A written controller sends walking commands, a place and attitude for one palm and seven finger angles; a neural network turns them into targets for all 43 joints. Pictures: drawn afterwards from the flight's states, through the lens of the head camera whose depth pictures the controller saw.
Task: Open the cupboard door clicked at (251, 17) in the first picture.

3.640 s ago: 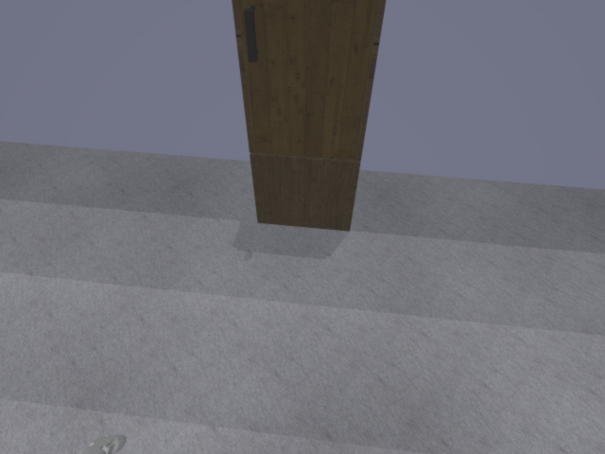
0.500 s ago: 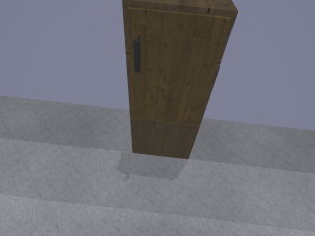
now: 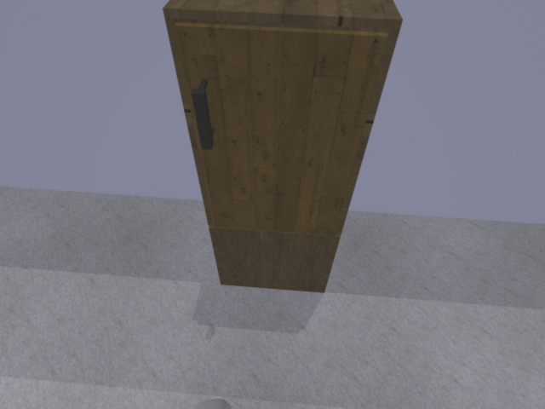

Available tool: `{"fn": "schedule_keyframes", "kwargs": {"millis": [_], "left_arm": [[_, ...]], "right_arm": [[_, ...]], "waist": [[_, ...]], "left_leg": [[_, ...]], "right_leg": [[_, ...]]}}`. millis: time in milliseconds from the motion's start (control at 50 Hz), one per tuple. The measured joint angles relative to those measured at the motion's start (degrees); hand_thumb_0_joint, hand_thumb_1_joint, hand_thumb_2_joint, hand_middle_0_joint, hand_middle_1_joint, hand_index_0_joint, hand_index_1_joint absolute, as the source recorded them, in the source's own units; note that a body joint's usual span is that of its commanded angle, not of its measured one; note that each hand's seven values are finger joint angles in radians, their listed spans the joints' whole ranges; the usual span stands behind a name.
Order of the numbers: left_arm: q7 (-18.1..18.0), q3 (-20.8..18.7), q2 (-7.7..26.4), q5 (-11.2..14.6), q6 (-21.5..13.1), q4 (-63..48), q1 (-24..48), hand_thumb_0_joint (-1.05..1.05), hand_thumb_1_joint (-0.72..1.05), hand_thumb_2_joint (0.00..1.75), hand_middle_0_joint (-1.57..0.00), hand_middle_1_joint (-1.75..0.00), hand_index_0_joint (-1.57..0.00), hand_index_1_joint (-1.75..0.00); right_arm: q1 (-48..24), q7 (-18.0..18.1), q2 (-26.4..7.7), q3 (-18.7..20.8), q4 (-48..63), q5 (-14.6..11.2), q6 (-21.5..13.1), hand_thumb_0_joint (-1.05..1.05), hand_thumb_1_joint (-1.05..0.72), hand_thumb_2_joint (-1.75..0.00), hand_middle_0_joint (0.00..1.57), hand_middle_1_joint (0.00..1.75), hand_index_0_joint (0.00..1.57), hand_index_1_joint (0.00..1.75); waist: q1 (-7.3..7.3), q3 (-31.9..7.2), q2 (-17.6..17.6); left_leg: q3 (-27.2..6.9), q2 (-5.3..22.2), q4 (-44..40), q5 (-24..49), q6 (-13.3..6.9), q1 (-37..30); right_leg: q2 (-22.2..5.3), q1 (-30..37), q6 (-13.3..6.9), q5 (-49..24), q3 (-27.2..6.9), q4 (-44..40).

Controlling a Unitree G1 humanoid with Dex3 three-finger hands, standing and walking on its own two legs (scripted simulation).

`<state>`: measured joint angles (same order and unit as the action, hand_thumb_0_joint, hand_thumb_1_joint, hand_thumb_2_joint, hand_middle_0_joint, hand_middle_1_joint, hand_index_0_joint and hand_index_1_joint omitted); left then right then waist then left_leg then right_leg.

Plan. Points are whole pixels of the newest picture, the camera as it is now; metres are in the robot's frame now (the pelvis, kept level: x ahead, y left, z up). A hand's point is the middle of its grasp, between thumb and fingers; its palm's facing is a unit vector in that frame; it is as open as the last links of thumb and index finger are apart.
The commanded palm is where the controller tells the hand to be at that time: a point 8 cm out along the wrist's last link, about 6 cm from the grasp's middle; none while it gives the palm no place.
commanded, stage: take the last steps up to it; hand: left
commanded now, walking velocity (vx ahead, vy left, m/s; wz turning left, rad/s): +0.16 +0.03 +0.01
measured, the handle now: (205, 114) +0.65 +0.18 +0.08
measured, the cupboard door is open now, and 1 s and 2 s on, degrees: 0 0 0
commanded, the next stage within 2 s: come to a stop and stand still in 0.02 s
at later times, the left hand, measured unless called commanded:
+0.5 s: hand out of the picture +0.13 +0.20 -0.17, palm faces +0.03 -0.97 -0.24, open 7.4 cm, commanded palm none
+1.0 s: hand out of the picture +0.09 +0.14 -0.17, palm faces +0.06 -0.98 -0.20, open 7.2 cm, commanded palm none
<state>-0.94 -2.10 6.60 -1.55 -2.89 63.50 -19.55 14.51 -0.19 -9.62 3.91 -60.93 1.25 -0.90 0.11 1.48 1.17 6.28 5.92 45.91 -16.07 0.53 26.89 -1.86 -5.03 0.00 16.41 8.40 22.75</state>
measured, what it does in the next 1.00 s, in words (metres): steps on the spot: left foot, then right foot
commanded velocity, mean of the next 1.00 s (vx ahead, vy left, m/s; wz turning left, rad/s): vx -0.06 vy -0.03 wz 0.00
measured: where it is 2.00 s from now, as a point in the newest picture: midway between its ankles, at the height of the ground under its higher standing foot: outside the picture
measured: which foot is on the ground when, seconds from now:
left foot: up 0.00-0.08, down 0.10-0.56, up 0.58-0.84, down 0.86-1.00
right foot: down 0.00-0.10, up 0.12-0.54, down 0.56-1.00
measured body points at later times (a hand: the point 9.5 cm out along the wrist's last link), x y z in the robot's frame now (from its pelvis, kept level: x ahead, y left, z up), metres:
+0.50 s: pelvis +0.08 +0.01 +0.00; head +0.11 +0.00 +0.45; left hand +0.13 +0.25 -0.16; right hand +0.12 -0.23 -0.16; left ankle +0.11 +0.11 -0.74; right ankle +0.08 -0.12 -0.71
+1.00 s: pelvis +0.06 -0.04 +0.00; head +0.06 -0.04 +0.45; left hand +0.08 +0.19 -0.16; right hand +0.06 -0.26 -0.16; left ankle +0.03 +0.09 -0.74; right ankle +0.08 -0.13 -0.74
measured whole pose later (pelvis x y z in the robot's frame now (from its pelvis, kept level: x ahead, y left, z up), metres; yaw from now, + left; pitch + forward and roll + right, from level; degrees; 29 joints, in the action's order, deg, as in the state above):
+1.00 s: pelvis +0.06 -0.04 +0.00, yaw +0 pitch -2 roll +0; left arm -1.9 -1.7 9.5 -0.1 0.6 63.0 -13.0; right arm 15.3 2.1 -7.6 1.0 -65.5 0.8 0.5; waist -0.6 1.4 -0.5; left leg 2.2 2.7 24.3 -15.5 1.7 7.1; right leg 1.1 -11.1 -3.0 11.3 6.2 23.8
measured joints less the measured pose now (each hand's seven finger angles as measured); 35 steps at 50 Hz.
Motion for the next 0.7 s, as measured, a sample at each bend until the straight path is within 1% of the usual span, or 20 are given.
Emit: {"fn": "schedule_keyframes", "kwargs": {"millis": [60,80,100,120,160,180,200,220,280,340,440,500,540,560,580,600,640,700], "left_arm": [[0.15,0.04,-0.3,0.07,0.35,1.0,-1.56,0.01,0.91,0.9,-0.2,-0.3,-0.2,-0.3],[0.15,-0.02,-0.31,0.11,0.55,1.23,-2.18,0.01,0.91,0.9,-0.2,-0.3,-0.2,-0.3],[0.19,-0.07,-0.24,0.21,0.81,1.41,-2.8,0.01,0.91,0.9,-0.2,-0.3,-0.2,-0.3],[0.24,-0.2,0.08,0.42,1.28,1.73,-2.78,0.01,0.91,0.9,-0.2,-0.3,-0.2,-0.3],[0.16,-0.28,0.6,0.49,2.21,1.96,-2.21,0.01,0.91,0.9,-0.2,-0.3,-0.2,-0.3],[0.04,-0.24,0.88,0.51,2.47,2.01,-1.72,0.01,0.91,0.9,-0.2,-0.3,-0.2,-0.3],[-0.11,-0.23,1.15,0.58,2.61,2.0,-1.03,0.01,0.91,0.9,-0.2,-0.3,-0.2,-0.3],[-0.29,-0.2,1.38,0.71,2.69,1.84,-0.23,0.01,0.91,0.9,-0.2,-0.3,-0.2,-0.3],[-0.82,-0.01,1.81,1.1,3.13,0.59,2.21,0.01,0.91,0.9,-0.2,-0.3,-0.2,-0.3],[-1.03,-0.26,2.43,0.92,4.36,-1.22,4.47,0.01,0.91,0.9,-0.2,-0.3,-0.2,-0.3],[-1.05,-1.25,3.59,0.52,5.98,-4.02,7.39,0.01,0.91,0.9,-0.2,-0.3,-0.2,-0.3],[-1.03,-1.41,3.77,0.53,5.86,-5.24,8.38,0.01,0.91,0.9,-0.19,-0.3,-0.2,-0.3],[-1.0,-1.32,3.79,0.5,5.24,-5.89,8.36,0.01,0.91,0.9,-0.19,-0.3,-0.2,-0.3],[-1.01,-1.22,3.98,0.38,4.76,-6.17,8.0,0.01,0.91,0.9,-0.19,-0.3,-0.2,-0.3],[-1.18,-1.1,3.61,0.2,4.3,-5.85,8.01,0.0,0.91,0.9,-0.19,-0.3,-0.2,-0.3],[-1.18,-0.73,3.11,0.14,4.1,-5.55,7.98,0.0,0.91,0.9,-0.19,-0.3,-0.2,-0.3],[-0.99,0.03,2.26,0.07,3.94,-5.27,7.74,0.01,0.91,0.9,-0.2,-0.3,-0.2,-0.3],[-1.14,0.43,1.45,0.23,3.7,-4.74,7.56,0.01,0.91,0.9,-0.2,-0.3,-0.2,-0.3]], "right_arm": [[-2.03,-0.31,-0.5,-0.12,1.23,-0.11,-0.75,0.01,-0.93,-0.9,0.2,0.3,0.2,0.3],[-2.36,-0.35,-0.62,-0.25,1.59,-0.07,-1.15,0.01,-0.93,-0.9,0.2,0.3,0.2,0.3],[-2.59,-0.3,-0.66,-0.37,1.96,0.04,-1.69,0.01,-0.93,-0.9,0.2,0.3,0.2,0.3],[-3.03,-0.1,-0.31,-0.45,2.14,0.28,-2.19,0.0,-0.93,-0.9,0.2,0.3,0.2,0.3],[-3.49,0.41,0.36,-1.06,2.6,0.39,-2.53,0.0,-0.93,-0.9,0.2,0.3,0.2,0.3],[-3.51,0.83,0.79,-1.41,2.6,0.33,-2.52,0.0,-0.92,-0.9,0.2,0.3,0.2,0.3],[-3.45,1.27,1.25,-1.8,2.43,0.25,-2.43,0.0,-0.92,-0.9,0.2,0.3,0.2,0.3],[-3.42,1.83,1.67,-2.02,2.14,0.09,-2.32,0.0,-0.92,-0.9,0.2,0.3,0.2,0.3],[-3.8,3.01,1.56,-2.18,1.13,-0.41,-1.7,-0.01,-0.95,-0.9,0.2,0.3,0.2,0.3],[-4.12,3.15,1.4,-2.1,0.46,-0.59,-0.44,-0.01,-0.95,-0.9,0.2,0.3,0.2,0.3],[-4.17,2.91,1.26,-1.32,0.27,-0.09,1.28,0.0,-0.94,-0.9,0.21,0.3,0.2,0.3],[-4.06,2.56,0.79,-0.77,0.3,0.18,1.8,0.0,-0.93,-0.9,0.21,0.3,0.2,0.3],[-3.72,2.22,0.42,-0.46,0.31,0.09,2.07,0.0,-0.92,-0.9,0.21,0.3,0.2,0.3],[-3.37,2.01,0.38,-0.31,0.35,-0.09,2.17,0.0,-0.92,-0.9,0.21,0.3,0.2,0.3],[-3.42,1.83,-0.03,-0.15,0.25,-0.34,2.39,0.0,-0.92,-0.9,0.2,0.3,0.2,0.3],[-3.43,1.72,-0.46,-0.01,0.28,-0.52,2.77,0.0,-0.92,-0.9,0.2,0.3,0.2,0.3],[-3.09,1.65,-0.94,0.19,0.38,-0.61,3.52,0.0,-0.91,-0.9,0.2,0.3,0.2,0.3],[-2.61,1.59,-0.77,-0.14,-0.1,-0.72,3.69,0.0,-0.91,-0.9,0.2,0.3,0.2,0.3]], "waist": [[-0.92,0.34,-0.66],[-1.2,0.35,-0.89],[-1.32,0.32,-1.29],[-1.41,0.61,-2.39],[-1.76,1.24,-3.52],[-1.68,1.41,-3.81],[-1.55,1.58,-4.0],[-1.47,1.8,-4.13],[-1.2,2.53,-4.05],[-0.87,3.0,-3.67],[-0.13,3.5,-2.5],[0.26,3.65,-1.26],[0.29,3.29,-0.64],[0.23,2.79,-0.84],[0.22,2.72,0.06],[0.55,2.69,1.08],[1.09,2.18,2.17],[1.15,1.44,1.97]], "left_leg": [[0.35,-0.58,-7.4,2.46,-0.26,-2.7],[0.59,-0.89,-10.24,3.56,-0.38,-4.38],[0.69,-1.35,-12.14,4.36,-1.05,-5.72],[1.25,-2.06,-10.95,3.65,-2.12,-5.69],[2.53,-2.65,-9.93,1.71,-3.6,-6.62],[2.96,-2.98,-10.89,1.51,-3.95,-7.62],[3.19,-3.34,-12.46,2.08,-3.66,-8.74],[3.38,-3.78,-14.24,2.72,-3.7,-9.89],[3.65,-4.74,-18.76,4.4,-4.22,-12.69],[3.6,-4.83,-20.43,4.93,-4.06,-13.79],[3.16,-3.69,-19.52,4.49,-2.99,-13.32],[2.88,-2.79,-18.15,4.06,-1.96,-12.48],[2.87,-2.33,-16.37,3.35,-1.03,-11.5],[3.07,-2.35,-14.92,2.68,-0.47,-10.71],[2.61,-1.8,-13.33,1.5,-0.08,-10.0],[1.15,-1.78,-11.56,-2.28,0.02,-9.37],[-1.56,-2.67,-6.62,-8.55,-0.02,-7.91],[-3.49,-3.54,-0.59,-10.08,0.05,-7.3]], "right_leg": [[-0.15,1.48,1.15,2.53,0.07,1.38],[-0.31,1.58,1.6,3.94,0.0,2.86],[-0.74,1.02,1.88,5.92,-0.24,5.53],[-1.74,-0.63,1.23,8.03,-0.84,10.23],[-1.85,-6.0,-0.03,12.58,-3.25,23.23],[-1.77,-8.52,-0.23,12.76,-3.86,28.18],[-1.79,-10.55,-0.11,12.13,-4.16,30.98],[-1.91,-12.06,0.24,11.17,-4.43,31.79],[-2.18,-14.44,1.41,8.45,-5.19,28.0],[-2.07,-16.11,1.94,7.3,-5.68,25.77],[-1.11,-17.35,1.67,7.69,-6.26,26.75],[-0.98,-15.01,1.24,6.68,-5.82,21.94],[-1.15,-11.82,1.13,1.89,-5.5,14.81],[-1.41,-9.98,0.48,-0.12,-5.62,10.7],[-0.78,-9.87,-0.31,0.94,-5.42,10.3],[-0.15,-10.0,-0.86,1.4,-5.08,10.72],[0.37,-9.76,-1.63,0.98,-4.37,10.05],[0.87,-9.02,-2.46,-0.69,-3.99,7.68]]}}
